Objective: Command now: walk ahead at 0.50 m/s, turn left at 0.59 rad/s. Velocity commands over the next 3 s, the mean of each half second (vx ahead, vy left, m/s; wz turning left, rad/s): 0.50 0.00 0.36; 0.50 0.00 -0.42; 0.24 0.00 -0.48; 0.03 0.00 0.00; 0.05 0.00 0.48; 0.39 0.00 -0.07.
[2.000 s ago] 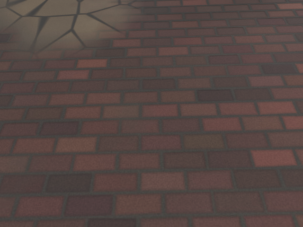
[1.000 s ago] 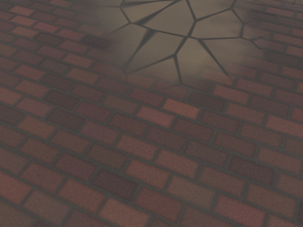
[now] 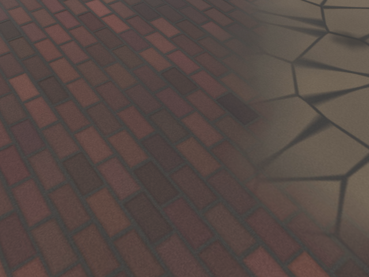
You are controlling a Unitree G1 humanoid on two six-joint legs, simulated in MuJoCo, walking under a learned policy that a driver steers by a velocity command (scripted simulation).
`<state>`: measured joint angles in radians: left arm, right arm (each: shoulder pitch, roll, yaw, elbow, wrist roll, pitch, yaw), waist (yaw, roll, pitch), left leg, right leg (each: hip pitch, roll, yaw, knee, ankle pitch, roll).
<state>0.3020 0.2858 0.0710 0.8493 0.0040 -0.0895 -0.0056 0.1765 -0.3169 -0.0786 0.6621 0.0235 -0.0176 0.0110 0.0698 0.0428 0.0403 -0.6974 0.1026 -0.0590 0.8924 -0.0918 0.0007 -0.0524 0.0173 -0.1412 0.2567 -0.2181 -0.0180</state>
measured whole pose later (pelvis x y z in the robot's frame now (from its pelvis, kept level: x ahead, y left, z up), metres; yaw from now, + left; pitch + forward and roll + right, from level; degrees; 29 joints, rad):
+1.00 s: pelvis +0.58 +0.07 +0.00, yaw -7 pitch +2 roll +0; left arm 0.30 0.29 0.06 0.71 -0.01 -0.05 -0.01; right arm 0.14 -0.30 -0.04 0.67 -0.02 -0.09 0.00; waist 0.04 0.02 0.03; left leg -0.65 0.09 -0.09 0.90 -0.21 -0.06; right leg -0.21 0.12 0.09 0.36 -0.18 -0.10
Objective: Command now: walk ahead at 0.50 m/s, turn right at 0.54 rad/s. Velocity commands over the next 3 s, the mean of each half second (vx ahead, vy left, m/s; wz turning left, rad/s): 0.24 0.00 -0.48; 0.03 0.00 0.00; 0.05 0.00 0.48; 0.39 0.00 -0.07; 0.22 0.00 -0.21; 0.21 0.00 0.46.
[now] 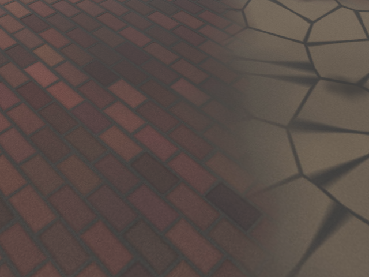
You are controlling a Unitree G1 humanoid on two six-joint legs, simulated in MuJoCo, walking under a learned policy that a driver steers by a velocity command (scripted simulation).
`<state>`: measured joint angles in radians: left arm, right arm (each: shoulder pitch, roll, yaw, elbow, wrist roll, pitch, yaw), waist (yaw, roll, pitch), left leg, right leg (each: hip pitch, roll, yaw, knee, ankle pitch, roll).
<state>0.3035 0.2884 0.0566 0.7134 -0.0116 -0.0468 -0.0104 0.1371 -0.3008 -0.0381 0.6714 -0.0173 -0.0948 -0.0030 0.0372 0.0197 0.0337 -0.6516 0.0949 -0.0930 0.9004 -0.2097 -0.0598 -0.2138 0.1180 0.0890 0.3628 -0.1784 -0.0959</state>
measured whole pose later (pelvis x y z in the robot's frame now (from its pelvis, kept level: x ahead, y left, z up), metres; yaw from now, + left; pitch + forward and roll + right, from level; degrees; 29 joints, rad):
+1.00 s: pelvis +0.23 +0.02 -0.01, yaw -12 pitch +0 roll -1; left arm 0.17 0.26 0.05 0.65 0.01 0.04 0.04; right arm 0.17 -0.30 -0.04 0.88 0.01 0.01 0.00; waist -0.03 0.01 0.03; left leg -0.31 0.04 -0.01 0.62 -0.30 -0.03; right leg -0.24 0.01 -0.06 0.56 -0.31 -0.03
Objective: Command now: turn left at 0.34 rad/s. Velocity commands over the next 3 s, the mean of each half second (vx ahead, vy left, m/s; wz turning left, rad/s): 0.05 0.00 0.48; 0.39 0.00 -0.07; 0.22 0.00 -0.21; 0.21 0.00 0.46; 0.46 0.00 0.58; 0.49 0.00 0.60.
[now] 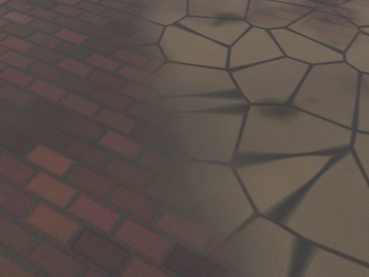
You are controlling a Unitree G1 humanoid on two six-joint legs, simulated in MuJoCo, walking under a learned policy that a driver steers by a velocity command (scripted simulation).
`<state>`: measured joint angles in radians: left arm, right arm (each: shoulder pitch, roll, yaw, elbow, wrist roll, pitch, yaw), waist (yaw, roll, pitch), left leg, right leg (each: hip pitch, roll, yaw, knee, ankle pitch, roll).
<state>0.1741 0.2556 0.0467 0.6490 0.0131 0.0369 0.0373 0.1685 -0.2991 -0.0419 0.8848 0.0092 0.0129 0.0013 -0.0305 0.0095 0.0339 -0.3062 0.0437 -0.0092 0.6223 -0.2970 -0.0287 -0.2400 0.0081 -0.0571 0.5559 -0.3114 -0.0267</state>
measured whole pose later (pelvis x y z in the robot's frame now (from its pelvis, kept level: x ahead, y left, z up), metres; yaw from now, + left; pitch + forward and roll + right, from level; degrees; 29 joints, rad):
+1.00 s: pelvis +0.17 +0.04 +0.02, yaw +11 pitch +3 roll +2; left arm 0.47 0.24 0.04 0.80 -0.02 -0.05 0.02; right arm 0.07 -0.30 -0.05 0.71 0.00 -0.10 0.03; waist 0.08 0.04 0.02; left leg -0.57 0.01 -0.07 0.63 -0.11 -0.04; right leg -0.05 0.04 0.16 0.29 -0.27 -0.05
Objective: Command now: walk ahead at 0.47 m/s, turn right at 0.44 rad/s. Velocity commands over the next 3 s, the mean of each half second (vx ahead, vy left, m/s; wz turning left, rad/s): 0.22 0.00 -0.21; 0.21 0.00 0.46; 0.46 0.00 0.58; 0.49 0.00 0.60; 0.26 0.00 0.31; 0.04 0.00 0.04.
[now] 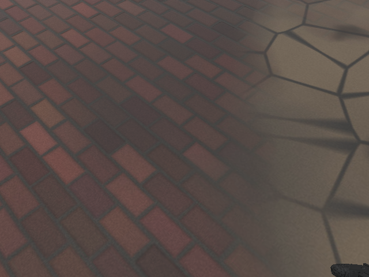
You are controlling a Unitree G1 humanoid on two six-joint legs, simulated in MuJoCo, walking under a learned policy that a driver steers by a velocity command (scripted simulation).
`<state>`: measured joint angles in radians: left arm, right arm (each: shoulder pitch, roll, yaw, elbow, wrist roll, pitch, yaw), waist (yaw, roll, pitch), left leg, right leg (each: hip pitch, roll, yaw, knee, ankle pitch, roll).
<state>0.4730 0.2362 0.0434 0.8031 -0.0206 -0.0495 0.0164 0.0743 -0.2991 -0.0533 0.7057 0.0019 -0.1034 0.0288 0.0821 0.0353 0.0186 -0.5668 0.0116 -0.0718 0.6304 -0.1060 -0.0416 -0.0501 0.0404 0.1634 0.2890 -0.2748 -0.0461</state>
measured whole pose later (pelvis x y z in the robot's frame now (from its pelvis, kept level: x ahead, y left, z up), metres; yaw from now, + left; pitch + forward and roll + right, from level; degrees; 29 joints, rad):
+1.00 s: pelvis +0.26 +0.05 -0.01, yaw +11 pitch +1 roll -2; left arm 0.18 0.32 0.08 0.73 -0.02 -0.06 -0.01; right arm 0.38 -0.27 -0.05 0.80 0.01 -0.03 0.01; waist -0.03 -0.04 -0.02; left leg -0.18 -0.01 -0.01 0.48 -0.33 0.07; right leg -0.49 -0.04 0.00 0.95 -0.35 -0.01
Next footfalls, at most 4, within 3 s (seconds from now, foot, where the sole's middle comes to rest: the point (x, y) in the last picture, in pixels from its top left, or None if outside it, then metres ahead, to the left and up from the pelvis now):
0.14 left None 0.24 0.13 -0.79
0.50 right None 0.30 -0.11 -0.78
0.90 left None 0.23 0.14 -0.79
1.34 right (214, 231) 0.64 0.02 -0.79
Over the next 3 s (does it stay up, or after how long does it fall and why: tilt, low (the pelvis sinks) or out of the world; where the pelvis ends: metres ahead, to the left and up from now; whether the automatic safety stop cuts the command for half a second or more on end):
stays up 0.92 0.50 -0.01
